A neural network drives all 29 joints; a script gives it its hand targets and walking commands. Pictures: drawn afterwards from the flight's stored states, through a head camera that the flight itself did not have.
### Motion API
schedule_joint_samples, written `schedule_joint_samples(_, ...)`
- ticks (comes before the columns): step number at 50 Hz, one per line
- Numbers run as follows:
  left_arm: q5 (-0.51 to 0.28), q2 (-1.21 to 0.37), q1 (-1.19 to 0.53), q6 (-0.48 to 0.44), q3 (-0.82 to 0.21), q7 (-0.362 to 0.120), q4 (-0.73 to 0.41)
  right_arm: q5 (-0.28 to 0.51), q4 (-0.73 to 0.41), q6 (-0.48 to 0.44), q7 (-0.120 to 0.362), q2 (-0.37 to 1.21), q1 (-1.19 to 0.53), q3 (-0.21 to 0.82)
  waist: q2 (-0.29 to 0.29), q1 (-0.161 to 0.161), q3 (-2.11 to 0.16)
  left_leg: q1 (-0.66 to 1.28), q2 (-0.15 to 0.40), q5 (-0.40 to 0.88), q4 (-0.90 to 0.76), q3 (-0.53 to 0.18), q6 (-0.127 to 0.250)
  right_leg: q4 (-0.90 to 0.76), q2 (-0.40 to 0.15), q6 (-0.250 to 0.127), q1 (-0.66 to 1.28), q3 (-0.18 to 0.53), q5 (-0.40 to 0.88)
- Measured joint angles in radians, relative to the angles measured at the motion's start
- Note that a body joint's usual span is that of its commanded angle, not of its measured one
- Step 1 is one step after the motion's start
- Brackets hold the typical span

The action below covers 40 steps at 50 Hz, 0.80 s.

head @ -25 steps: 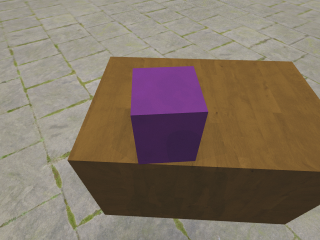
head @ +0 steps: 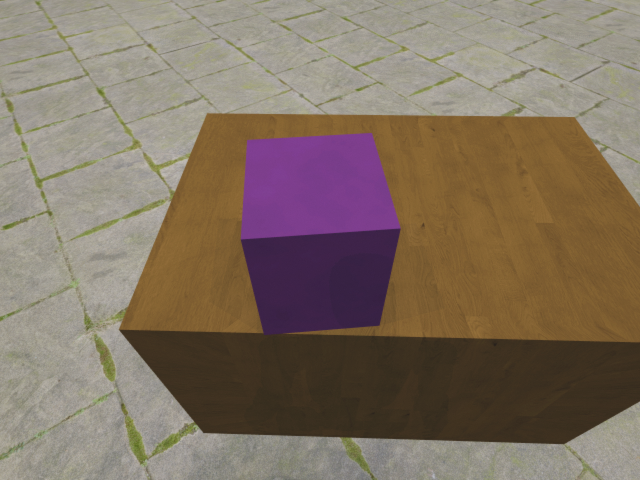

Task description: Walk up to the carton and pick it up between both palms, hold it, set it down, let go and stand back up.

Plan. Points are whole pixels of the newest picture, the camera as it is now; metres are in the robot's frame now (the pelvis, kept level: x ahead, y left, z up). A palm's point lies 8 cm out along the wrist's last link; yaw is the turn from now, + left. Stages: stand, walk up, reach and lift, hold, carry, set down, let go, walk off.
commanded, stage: walk up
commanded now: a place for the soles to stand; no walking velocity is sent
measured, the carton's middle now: (316, 237) +0.48 +0.03 -0.01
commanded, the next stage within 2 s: reach and lift in 0.34 s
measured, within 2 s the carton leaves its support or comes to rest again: neither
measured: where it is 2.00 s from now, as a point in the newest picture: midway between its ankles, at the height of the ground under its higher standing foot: outside the picture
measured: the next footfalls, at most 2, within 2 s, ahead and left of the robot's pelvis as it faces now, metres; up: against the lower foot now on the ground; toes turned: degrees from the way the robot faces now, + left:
none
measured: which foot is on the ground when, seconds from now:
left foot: down 0.00-1.00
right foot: down 0.00-1.00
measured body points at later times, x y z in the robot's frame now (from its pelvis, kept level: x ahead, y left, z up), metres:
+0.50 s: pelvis -0.03 +0.00 -0.03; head +0.04 +0.01 +0.42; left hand +0.10 +0.27 -0.16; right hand +0.10 -0.24 -0.17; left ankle -0.01 +0.15 -0.74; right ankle -0.01 -0.09 -0.74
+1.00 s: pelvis -0.04 +0.02 -0.01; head +0.01 +0.03 +0.44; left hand +0.11 +0.25 -0.12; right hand +0.11 -0.21 -0.13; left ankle -0.02 +0.15 -0.74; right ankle -0.01 -0.09 -0.74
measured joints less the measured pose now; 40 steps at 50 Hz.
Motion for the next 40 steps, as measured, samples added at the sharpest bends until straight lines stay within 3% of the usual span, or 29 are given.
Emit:
schedule_joint_samples(18, 0.002, 0.004, 0.012, -0.001, -0.001, 0.005, 0.026, -0.001, 0.029, -0.002, -0.002, 0.008, 0.001, 0.0, -0.01, 0.003, 0.0, 0.007, 0.0, -0.003, -0.004, 0.004, -0.002, -0.001, 0.0, 0.003, 0.005, 0.004, -0.003)
schedule_joint_samples(20, -0.027, 0.017, -0.039, 0.139, 0.008, -0.008, -0.028, -0.056, 0.036, 0.012, 0.026, 0.025, -0.049, -0.075, -0.016, -0.03, 0.004, -0.087, -0.018, -0.039, 0.085, -0.04, 0.015, 0.076, -0.02, 0.006, -0.069, -0.033, -0.036)
schedule_joint_samples(22, -0.046, 0.036, -0.147, 0.317, 0.013, -0.007, -0.122, -0.069, -0.021, 0.061, 0.059, 0.028, -0.124, -0.122, -0.018, -0.038, 0.062, -0.163, -0.026, -0.048, 0.181, -0.076, 0.002, 0.176, -0.033, 0.005, -0.133, -0.065, -0.075)
schedule_joint_samples(25, -0.003, 0.039, -0.276, 0.506, 0.047, -0.031, -0.315, -0.021, -0.15, 0.124, 0.076, 0.005, -0.227, -0.125, -0.019, -0.016, 0.104, -0.252, -0.024, -0.087, 0.29, -0.085, -0.004, 0.27, -0.034, 0.01, -0.215, -0.07, -0.1)
schedule_joint_samples(28, 0.081, 0.028, -0.358, 0.61, 0.089, -0.07, -0.475, 0.087, -0.212, 0.139, 0.067, -0.03, -0.339, -0.081, -0.019, -0.022, 0.116, -0.293, -0.02, -0.105, 0.351, -0.089, 0.001, 0.313, -0.032, 0.018, -0.247, -0.073, -0.108)
schedule_joint_samples(31, 0.129, 0.0, -0.355, 0.663, 0.114, -0.094, -0.603, 0.177, -0.246, 0.146, 0.068, -0.055, -0.396, -0.029, -0.011, -0.039, 0.119, -0.257, -0.014, -0.106, 0.345, -0.09, 0.009, 0.283, -0.026, 0.022, -0.2, -0.074, -0.096)
schedule_joint_samples(33, 0.142, -0.023, -0.304, 0.675, 0.107, -0.1, -0.665, 0.193, -0.274, 0.154, 0.07, -0.059, -0.382, -0.011, -0.007, -0.048, 0.108, -0.205, -0.016, -0.086, 0.297, -0.087, 0.017, 0.227, -0.025, 0.021, -0.145, -0.072, -0.074)
schedule_joint_samples(36, 0.138, -0.049, -0.209, 0.67, 0.075, -0.092, -0.703, 0.163, -0.311, 0.167, 0.075, -0.056, -0.315, -0.021, -0.009, -0.049, 0.078, -0.141, -0.027, -0.056, 0.215, -0.081, 0.018, 0.149, -0.033, 0.024, -0.082, -0.068, -0.043)
schedule_joint_samples(40, 0.115, -0.064, -0.145, 0.614, 0.045, -0.06, -0.643, 0.09, -0.323, 0.157, 0.1, -0.04, -0.233, -0.068, -0.016, -0.033, 0.06, -0.133, -0.041, -0.027, 0.164, -0.077, 0.022, 0.115, -0.046, 0.029, -0.082, -0.066, -0.024)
